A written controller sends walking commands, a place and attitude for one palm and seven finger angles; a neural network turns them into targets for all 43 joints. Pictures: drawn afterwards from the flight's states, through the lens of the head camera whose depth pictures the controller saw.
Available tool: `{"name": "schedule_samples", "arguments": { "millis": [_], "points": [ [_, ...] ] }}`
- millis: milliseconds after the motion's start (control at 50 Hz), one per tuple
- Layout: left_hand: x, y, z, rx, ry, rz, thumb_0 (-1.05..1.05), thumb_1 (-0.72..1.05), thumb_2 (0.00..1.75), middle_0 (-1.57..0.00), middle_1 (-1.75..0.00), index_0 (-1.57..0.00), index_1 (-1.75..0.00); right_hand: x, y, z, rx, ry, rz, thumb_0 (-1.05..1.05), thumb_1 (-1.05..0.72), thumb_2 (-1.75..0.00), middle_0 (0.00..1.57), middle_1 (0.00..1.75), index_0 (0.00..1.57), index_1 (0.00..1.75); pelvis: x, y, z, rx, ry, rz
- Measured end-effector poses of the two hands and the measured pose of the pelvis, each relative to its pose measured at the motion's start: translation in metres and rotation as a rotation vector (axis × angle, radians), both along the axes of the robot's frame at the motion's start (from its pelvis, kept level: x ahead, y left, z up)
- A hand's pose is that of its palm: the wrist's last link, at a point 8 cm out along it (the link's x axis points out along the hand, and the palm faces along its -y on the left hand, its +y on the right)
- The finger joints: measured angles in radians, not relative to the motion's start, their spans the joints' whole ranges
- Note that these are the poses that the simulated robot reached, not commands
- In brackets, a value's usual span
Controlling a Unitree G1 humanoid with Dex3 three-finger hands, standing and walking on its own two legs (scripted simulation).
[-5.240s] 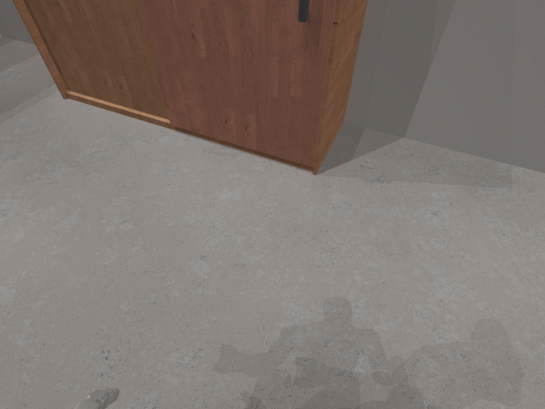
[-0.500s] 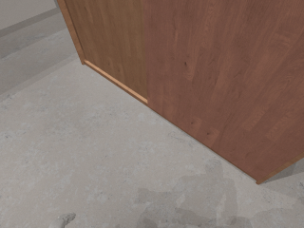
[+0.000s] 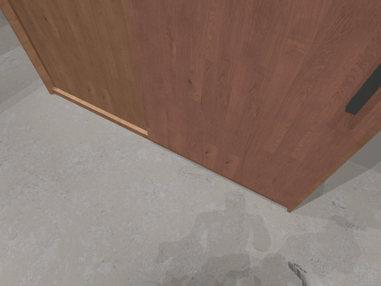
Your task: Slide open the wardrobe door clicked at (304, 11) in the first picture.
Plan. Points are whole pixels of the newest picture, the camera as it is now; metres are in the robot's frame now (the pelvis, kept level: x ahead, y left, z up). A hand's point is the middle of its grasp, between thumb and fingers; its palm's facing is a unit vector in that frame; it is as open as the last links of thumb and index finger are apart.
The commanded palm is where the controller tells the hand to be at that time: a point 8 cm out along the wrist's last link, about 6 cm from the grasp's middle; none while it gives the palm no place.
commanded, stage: turn to face it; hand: right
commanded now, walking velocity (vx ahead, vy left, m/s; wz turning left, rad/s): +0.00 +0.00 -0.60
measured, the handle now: out of the picture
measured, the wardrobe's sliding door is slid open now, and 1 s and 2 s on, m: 0.00 0.00 0.00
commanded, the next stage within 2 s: take the last steps up to it in 0.54 s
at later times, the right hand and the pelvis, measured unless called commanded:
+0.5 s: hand out of the picture -0.08 -0.20 -0.17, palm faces +0.33 +0.91 -0.25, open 7.4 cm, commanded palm none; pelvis -0.03 +0.00 +0.00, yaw -17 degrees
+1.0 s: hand out of the picture -0.01 -0.21 -0.15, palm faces +0.34 +0.92 -0.21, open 7.4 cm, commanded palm none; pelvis -0.01 -0.01 +0.01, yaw -21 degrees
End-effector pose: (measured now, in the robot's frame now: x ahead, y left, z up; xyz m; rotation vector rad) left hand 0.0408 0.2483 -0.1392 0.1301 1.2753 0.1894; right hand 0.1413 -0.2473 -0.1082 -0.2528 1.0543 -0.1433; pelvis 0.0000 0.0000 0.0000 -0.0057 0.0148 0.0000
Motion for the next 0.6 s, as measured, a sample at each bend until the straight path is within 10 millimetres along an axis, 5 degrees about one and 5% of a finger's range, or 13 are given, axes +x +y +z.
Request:
{"name": "schedule_samples", "arguments": {
  "millis": [60,160,300,400,500,600],
  "points": [
    [-0.001,0.017,-0.014,-0.016,0.019,-0.017,0.01,0.91,0.9,-0.2,-0.3,-0.21,-0.3,-0.01,0.014,0.006,-0.022,-0.039,-0.017,0.01,-0.91,-0.9,0.2,0.3,0.2,0.3,-0.004,0.014,-0.005,-0.003,-0.01,-0.045],
    [0.01,0.036,-0.01,-0.018,0.042,-0.085,0.01,0.91,0.9,-0.2,-0.3,-0.2,-0.3,-0.05,0.025,0.017,-0.029,-0.009,-0.098,0.01,-0.9,-0.9,0.2,0.3,0.2,0.3,-0.008,0.025,0.004,-0.033,-0.024,-0.12],
    [0.035,0.039,0.0,0.007,0.056,-0.195,0.01,0.91,0.9,-0.2,-0.3,-0.2,-0.3,-0.118,0.028,0.007,-0.003,0.085,-0.229,0.01,-0.9,-0.9,0.2,0.3,0.2,0.3,-0.012,0.03,0.009,-0.042,-0.023,-0.203],
    [0.069,0.017,0.007,0.033,0.02,-0.294,0.01,0.91,0.9,-0.2,-0.3,-0.2,-0.3,-0.178,0.021,-0.009,0.03,0.187,-0.327,0.01,-0.9,-0.9,0.2,0.3,0.2,0.3,-0.018,0.02,0.006,-0.032,-0.017,-0.249],
    [0.105,-0.027,0.015,0.06,-0.083,-0.401,0.01,0.91,0.9,-0.2,-0.3,-0.2,-0.3,-0.238,0.002,-0.033,0.071,0.281,-0.424,0.01,-0.9,-0.9,0.2,0.3,0.2,0.3,-0.028,-0.001,-0.005,0.004,-0.013,-0.293],
    [0.115,-0.068,0.03,0.066,-0.149,-0.474,0.0,0.91,0.9,-0.2,-0.3,-0.2,-0.3,-0.269,-0.016,-0.043,0.094,0.342,-0.489,0.01,-0.91,-0.9,0.2,0.3,0.2,0.3,-0.034,-0.016,-0.002,0.014,-0.027,-0.316]
  ]
}}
